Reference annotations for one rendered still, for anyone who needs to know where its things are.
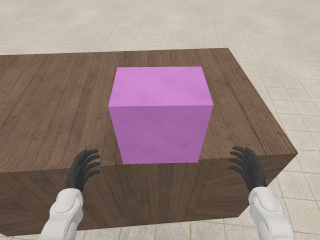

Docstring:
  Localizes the pedestal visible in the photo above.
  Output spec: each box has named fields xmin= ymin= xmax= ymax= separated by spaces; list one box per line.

xmin=0 ymin=48 xmax=298 ymax=237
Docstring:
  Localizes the right robot forearm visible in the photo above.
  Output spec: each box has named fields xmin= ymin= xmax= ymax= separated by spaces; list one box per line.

xmin=248 ymin=186 xmax=298 ymax=240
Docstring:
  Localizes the robot right hand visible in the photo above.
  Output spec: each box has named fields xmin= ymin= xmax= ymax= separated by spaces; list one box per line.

xmin=228 ymin=146 xmax=267 ymax=192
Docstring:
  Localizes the carton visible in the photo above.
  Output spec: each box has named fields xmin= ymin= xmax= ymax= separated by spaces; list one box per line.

xmin=108 ymin=66 xmax=214 ymax=164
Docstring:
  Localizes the left robot forearm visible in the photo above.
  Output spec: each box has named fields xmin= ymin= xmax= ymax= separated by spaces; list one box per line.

xmin=38 ymin=188 xmax=84 ymax=240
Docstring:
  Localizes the robot left hand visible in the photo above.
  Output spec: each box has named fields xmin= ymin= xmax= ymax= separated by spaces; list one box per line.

xmin=64 ymin=149 xmax=101 ymax=193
